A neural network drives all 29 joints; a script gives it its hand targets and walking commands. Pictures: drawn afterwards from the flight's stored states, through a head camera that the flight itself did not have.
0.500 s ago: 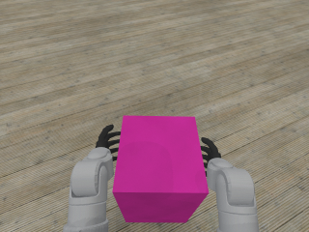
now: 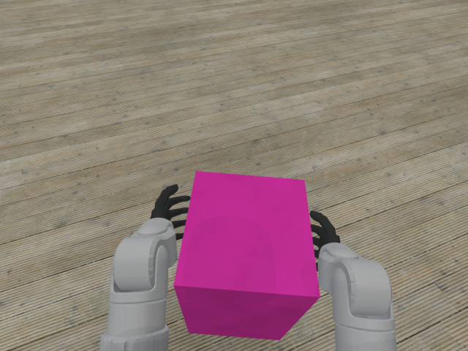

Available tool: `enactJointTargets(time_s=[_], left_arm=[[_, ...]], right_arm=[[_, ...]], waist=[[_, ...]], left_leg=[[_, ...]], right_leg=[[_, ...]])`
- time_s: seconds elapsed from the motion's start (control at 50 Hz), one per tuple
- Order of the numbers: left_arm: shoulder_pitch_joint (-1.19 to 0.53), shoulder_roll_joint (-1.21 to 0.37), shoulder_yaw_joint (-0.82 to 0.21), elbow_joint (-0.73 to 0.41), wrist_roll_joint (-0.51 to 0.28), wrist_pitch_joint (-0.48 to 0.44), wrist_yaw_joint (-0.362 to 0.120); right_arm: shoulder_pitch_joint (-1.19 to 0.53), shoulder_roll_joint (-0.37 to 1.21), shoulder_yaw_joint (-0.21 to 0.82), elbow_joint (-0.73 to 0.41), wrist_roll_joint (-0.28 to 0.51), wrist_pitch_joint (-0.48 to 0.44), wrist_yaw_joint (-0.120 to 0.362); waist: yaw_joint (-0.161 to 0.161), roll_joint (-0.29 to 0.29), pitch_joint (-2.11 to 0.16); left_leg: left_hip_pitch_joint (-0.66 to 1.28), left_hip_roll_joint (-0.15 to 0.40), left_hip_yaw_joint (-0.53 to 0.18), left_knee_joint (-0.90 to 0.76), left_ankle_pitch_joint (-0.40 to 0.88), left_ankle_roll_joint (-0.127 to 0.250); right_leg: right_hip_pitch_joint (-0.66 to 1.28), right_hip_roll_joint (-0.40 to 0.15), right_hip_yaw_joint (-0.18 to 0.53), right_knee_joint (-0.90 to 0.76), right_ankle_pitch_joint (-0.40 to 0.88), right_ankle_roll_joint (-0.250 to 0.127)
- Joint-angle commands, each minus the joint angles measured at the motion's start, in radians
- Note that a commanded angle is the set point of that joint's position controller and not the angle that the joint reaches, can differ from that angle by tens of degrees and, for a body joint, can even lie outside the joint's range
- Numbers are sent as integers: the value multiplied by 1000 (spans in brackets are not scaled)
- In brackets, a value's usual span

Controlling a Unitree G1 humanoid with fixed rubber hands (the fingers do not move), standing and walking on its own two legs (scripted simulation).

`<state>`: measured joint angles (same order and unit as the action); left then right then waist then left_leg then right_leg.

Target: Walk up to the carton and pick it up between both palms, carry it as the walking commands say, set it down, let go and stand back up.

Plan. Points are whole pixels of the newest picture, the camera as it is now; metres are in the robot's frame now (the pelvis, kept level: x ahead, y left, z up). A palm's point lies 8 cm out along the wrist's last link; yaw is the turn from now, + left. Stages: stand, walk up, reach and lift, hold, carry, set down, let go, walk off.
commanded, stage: carry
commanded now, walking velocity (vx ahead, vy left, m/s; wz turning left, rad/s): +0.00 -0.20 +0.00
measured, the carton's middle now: (241, 263) +0.28 +0.00 +0.01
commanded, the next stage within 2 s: none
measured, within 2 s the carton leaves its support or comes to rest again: neither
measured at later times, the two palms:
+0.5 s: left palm (223, 282) +0.22 +0.03 +0.08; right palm (415, 303) +0.20 -0.23 +0.07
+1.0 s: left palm (331, 341) +0.15 -0.11 +0.08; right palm out of the picture +0.13 -0.37 +0.06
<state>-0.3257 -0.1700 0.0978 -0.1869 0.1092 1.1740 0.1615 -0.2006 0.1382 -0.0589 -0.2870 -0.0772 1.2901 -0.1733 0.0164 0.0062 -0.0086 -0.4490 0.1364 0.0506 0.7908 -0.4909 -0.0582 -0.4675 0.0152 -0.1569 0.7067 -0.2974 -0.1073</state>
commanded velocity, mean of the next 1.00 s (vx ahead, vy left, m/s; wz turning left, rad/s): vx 0.00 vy -0.20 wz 0.00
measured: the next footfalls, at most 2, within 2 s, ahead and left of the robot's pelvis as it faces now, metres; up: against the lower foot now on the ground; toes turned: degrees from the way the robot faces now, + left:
left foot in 0.10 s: +0.02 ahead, +0.12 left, +0.00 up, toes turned +8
right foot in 0.24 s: +0.05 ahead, -0.14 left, +0.00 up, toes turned -5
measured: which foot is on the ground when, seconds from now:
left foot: up 0.00-0.08, down 0.10-0.26, up 0.28-0.44, down 0.46-0.68, up 0.70-0.78, down 0.80-0.96, up 0.98-1.00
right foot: down 0.00-0.14, up 0.16-0.22, down 0.24-0.48, up 0.50-0.62, down 0.64-1.00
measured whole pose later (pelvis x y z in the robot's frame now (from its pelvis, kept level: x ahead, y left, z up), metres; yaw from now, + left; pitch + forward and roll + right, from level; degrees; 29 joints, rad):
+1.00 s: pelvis -0.15 -0.24 +0.00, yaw +0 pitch +2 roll +0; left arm -0.33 -0.17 0.10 -0.22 0.13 1.18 0.16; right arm -0.23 0.14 -0.06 -0.28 -0.08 1.29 -0.17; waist 0.02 0.01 0.04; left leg -0.44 0.17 0.06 0.75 -0.38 -0.08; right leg -0.48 0.01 -0.14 0.67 -0.21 -0.08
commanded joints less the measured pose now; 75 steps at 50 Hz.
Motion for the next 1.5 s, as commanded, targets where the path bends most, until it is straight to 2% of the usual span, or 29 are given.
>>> enactJointTargets(time_s=[0.0,0.08,0.12,0.14,0.2,0.24,0.26,0.34,0.42,0.44,0.46,0.48,0.5,0.6,0.66,0.68,0.78,0.82,0.84,0.92,0.96,1.02,1.14,1.16,1.18,1.22,1.32,1.38,1.48], left_arm=[[-320,-1057,-667,-33,-439,29,-289],[-346,-1052,-665,-39,-420,29,-273],[-377,-1057,-687,-78,-440,30,-276],[-423,-1055,-708,-101,-461,30,-284],[-407,-1099,-716,-60,-468,33,-296],[-367,-1059,-680,-39,-455,31,-301],[-335,-1062,-675,-24,-445,31,-298],[-320,-1055,-660,-48,-434,29,-290],[-333,-1058,-662,-62,-416,29,-272],[-359,-1061,-669,-59,-417,31,-270],[-358,-1069,-684,-80,-430,29,-269],[-372,-1064,-691,-97,-439,26,-273],[-423,-1060,-716,-116,-461,28,-283],[-362,-1075,-708,-85,-469,31,-294],[-332,-1044,-696,-46,-458,36,-299],[-307,-1060,-696,-45,-453,30,-298],[-311,-1046,-669,-71,-399,28,-275],[-341,-1052,-672,-100,-402,32,-267],[-377,-1055,-692,-116,-415,35,-273],[-401,-1087,-708,-85,-455,32,-292],[-370,-1061,-691,-86,-459,24,-297],[-335,-1059,-664,-61,-431,32,-293],[-313,-1063,-643,-40,-401,29,-276],[-333,-1066,-648,-27,-401,30,-272],[-345,-1071,-664,-43,-415,28,-271],[-429,-1066,-704,-109,-447,26,-287],[-372,-1068,-695,-65,-455,33,-295],[-346,-1051,-697,-26,-457,35,-301],[-322,-1045,-672,-44,-408,38,-284]], right_arm=[[-820,950,710,-289,453,-98,264],[-782,962,699,-231,459,-90,286],[-743,974,682,-216,444,-110,284],[-765,978,676,-225,431,-116,277],[-808,982,690,-272,426,-109,268],[-828,973,707,-301,425,-100,259],[-863,941,719,-323,437,-93,260],[-842,953,716,-310,463,-97,264],[-811,955,695,-261,461,-87,280],[-789,965,692,-251,460,-91,284],[-783,963,685,-260,458,-102,284],[-762,977,684,-256,448,-112,280],[-764,973,675,-252,428,-120,273],[-784,962,672,-310,407,-112,250],[-778,933,692,-327,408,-97,251],[-812,919,690,-347,413,-93,255],[-810,957,700,-285,457,-87,286],[-772,952,681,-266,462,-90,295],[-757,971,669,-241,449,-99,289],[-787,979,676,-277,423,-107,272],[-833,954,698,-334,431,-103,265],[-868,952,708,-332,454,-94,266],[-847,954,702,-288,467,-89,280],[-826,967,695,-267,463,-91,283],[-813,960,684,-274,460,-101,282],[-795,980,666,-256,424,-123,274],[-797,967,666,-288,408,-108,253],[-799,928,671,-320,409,-99,251],[-813,959,674,-244,435,-91,279]], waist=[[-2,-144,-523],[-37,-38,-523],[-33,373,-479],[-28,362,-453],[-1,156,-441],[-7,-277,-499],[-9,-335,-493],[2,-121,-525],[-19,-113,-535],[-42,-1,-524],[-32,288,-533],[-28,329,-468],[-32,315,-452],[-12,135,-494],[-24,-287,-557],[2,-340,-575],[-16,-100,-551],[-27,262,-523],[-21,371,-478],[-3,192,-479],[-2,-310,-524],[11,-174,-513],[-11,-153,-544],[-32,-38,-536],[-30,249,-547],[-28,344,-418],[-9,109,-476],[-24,-249,-576],[3,-133,-545]], left_leg=[[9,-65,46,92,-51,52],[351,40,-30,-321,224,131],[410,428,-519,-409,540,306],[270,419,-469,-393,517,318],[76,158,-102,-245,411,80],[-56,-17,52,34,39,-17],[-66,-55,61,119,-111,-11],[-24,-77,44,160,-50,46],[300,-54,57,-269,113,118],[446,79,-82,-411,173,155],[494,358,-435,-414,374,228],[475,468,-527,-418,605,330],[376,446,-479,-390,614,353],[269,143,-38,-172,734,77],[-1,-9,62,21,61,-16],[-10,-58,87,29,-122,-5],[223,-19,36,-232,199,81],[445,355,-389,-379,610,198],[414,419,-473,-402,673,302],[99,139,-69,-207,402,66],[-102,-66,81,99,-106,-19],[-29,-71,41,256,-76,48],[307,-67,84,-290,66,121],[438,67,-61,-438,125,154],[492,326,-409,-450,215,213],[271,460,-513,-458,311,342],[266,139,-23,-165,700,73],[23,2,54,-26,168,-31],[161,-43,67,-70,43,57]], right_leg=[[349,-291,298,-282,497,-25],[100,-197,148,-204,275,84],[-149,-85,129,141,-137,146],[-57,-132,253,247,-151,117],[257,-113,184,-183,104,94],[421,-317,415,-303,567,34],[378,-304,365,-241,704,-52],[359,-280,314,-322,407,-24],[177,-206,189,-318,237,78],[49,-165,139,-247,252,129],[-78,-101,110,-24,28,139],[-209,-75,139,127,-145,144],[-158,-120,265,261,-157,114],[222,-38,104,-262,125,99],[467,-303,337,-172,909,-18],[453,-280,287,-156,900,-86],[238,-216,207,-164,488,-3],[-87,-81,90,58,106,97],[-159,-68,134,152,-179,107],[331,-111,183,-222,122,85],[453,-356,472,-330,486,-11],[312,-299,317,-393,92,-44],[216,-209,153,-401,158,72],[110,-174,122,-317,192,120],[-24,-109,97,-105,88,135],[-86,-134,270,206,-77,122],[216,-41,107,-277,161,95],[486,-265,265,-111,982,-37],[265,-243,260,-255,409,-13]])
